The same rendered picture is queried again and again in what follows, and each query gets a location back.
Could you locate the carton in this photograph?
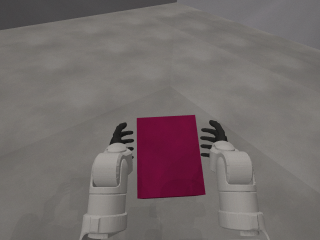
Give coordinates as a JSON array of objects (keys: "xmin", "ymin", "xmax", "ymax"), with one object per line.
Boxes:
[{"xmin": 136, "ymin": 115, "xmax": 206, "ymax": 199}]

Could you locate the robot right hand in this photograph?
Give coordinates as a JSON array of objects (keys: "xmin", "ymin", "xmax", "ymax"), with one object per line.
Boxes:
[{"xmin": 200, "ymin": 120, "xmax": 228, "ymax": 157}]

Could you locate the left robot forearm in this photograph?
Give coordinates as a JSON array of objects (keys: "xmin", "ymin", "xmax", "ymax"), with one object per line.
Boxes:
[{"xmin": 79, "ymin": 143, "xmax": 133, "ymax": 240}]

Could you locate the right robot forearm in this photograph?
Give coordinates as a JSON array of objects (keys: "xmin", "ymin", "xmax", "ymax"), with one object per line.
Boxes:
[{"xmin": 208, "ymin": 140, "xmax": 270, "ymax": 240}]

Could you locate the robot left hand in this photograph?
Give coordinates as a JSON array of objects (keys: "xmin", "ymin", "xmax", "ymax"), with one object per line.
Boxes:
[{"xmin": 109, "ymin": 122, "xmax": 134, "ymax": 158}]

